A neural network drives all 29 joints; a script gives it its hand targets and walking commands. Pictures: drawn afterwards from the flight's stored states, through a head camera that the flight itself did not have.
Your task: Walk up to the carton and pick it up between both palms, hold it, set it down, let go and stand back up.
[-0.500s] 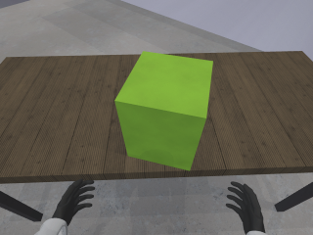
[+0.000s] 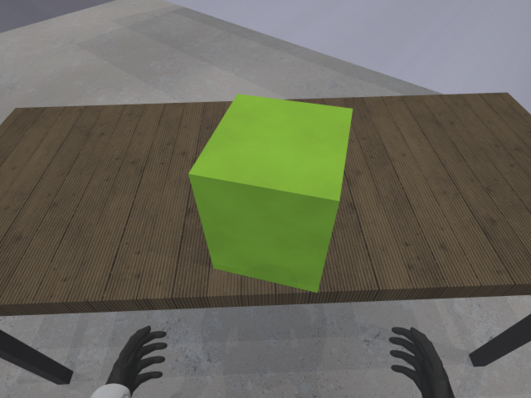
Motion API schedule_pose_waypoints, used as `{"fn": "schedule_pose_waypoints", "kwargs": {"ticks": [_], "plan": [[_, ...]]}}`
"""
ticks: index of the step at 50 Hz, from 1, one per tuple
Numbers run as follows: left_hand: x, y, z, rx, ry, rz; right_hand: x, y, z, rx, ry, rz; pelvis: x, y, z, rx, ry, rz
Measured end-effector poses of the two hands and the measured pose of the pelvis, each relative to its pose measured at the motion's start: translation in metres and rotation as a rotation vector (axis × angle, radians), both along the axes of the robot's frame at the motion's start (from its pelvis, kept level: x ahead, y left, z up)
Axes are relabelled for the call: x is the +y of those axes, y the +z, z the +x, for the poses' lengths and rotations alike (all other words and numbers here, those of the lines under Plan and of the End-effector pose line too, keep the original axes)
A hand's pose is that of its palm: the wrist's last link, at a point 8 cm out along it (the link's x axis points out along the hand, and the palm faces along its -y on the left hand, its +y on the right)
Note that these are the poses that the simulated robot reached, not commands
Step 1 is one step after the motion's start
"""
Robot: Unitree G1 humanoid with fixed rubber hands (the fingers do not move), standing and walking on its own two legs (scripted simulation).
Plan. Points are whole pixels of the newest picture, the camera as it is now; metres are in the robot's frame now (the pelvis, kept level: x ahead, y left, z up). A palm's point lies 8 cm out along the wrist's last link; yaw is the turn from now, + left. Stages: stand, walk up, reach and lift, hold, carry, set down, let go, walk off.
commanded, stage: set down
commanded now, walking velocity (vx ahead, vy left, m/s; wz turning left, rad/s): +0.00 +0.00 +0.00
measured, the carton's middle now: (277, 194) +0.43 +0.00 +0.05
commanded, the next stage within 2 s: let go in 0.20 s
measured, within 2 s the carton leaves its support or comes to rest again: neither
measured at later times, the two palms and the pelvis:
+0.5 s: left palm (128, 382) +0.16 +0.23 -0.07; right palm (433, 393) +0.15 -0.22 -0.07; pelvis +0.01 +0.00 +0.00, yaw +0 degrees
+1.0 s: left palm out of the picture +0.14 +0.30 -0.07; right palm out of the picture +0.14 -0.28 -0.07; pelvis +0.01 -0.01 -0.01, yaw +0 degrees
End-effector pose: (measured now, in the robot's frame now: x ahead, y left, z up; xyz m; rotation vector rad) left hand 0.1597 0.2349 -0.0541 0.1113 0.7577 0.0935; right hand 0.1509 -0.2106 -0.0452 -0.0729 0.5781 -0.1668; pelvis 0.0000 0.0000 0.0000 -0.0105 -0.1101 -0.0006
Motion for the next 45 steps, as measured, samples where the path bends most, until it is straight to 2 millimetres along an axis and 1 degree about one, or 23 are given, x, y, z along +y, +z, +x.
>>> {"fn": "schedule_pose_waypoints", "kwargs": {"ticks": [11, 21, 27, 33, 35, 41, 45], "plan": [[-0.004, -0.012, 0.002, 0.048, 0.01, 0.013, -0.005, -0.017, -0.002, 0.051, 0.035, -0.002, -0.001, 0.0, 0.003, 0.002, 0.0, 0.002], [-0.003, -0.017, 0.002, 0.065, 0.025, 0.025, -0.007, -0.024, 0.0, 0.074, 0.056, 0.001, -0.002, 0.0, 0.008, 0.007, 0.0, 0.002], [-0.001, -0.016, 0.005, 0.054, 0.034, 0.029, -0.01, -0.026, 0.001, 0.072, 0.059, -0.009, -0.002, 0.0, 0.01, 0.009, 0.0, 0.002], [0.0, -0.017, 0.003, 0.059, 0.032, 0.033, -0.014, -0.027, -0.001, 0.081, 0.061, -0.018, -0.002, -0.001, 0.01, 0.01, 0.0, 0.003], [0.006, -0.017, 0.001, 0.05, 0.024, 0.066, -0.021, -0.03, -0.005, 0.117, 0.053, -0.047, -0.002, -0.001, 0.009, 0.021, 0.0, 0.003], [0.043, -0.017, -0.01, 0.066, 0.04, 0.174, -0.057, -0.03, -0.012, 0.199, 0.047, -0.149, -0.004, -0.004, 0.008, 0.035, 0.0, 0.005], [0.059, -0.015, -0.015, 0.081, 0.055, 0.214, -0.07, -0.028, -0.012, 0.214, 0.055, -0.182, -0.005, -0.005, 0.008, 0.041, 0.0, 0.007]]}}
